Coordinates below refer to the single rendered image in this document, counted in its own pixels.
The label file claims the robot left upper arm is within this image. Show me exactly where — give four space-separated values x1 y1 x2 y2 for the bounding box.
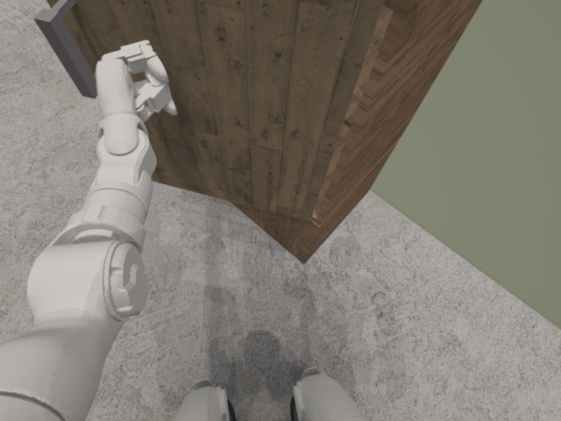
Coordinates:
0 240 149 421

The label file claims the cupboard door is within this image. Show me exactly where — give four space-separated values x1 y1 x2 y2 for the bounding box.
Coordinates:
47 0 385 222

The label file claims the left robot shin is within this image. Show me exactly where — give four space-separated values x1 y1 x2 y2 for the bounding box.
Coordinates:
194 379 217 390

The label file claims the left robot hand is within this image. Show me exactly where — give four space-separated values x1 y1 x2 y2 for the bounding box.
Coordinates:
96 40 178 123

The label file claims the robot left forearm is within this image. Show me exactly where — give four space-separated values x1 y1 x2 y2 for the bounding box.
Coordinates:
27 113 157 317

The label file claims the robot left thigh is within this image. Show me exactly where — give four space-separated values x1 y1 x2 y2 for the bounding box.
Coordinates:
175 386 230 421

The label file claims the handle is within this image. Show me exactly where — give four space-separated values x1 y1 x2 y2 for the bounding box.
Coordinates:
34 0 97 99

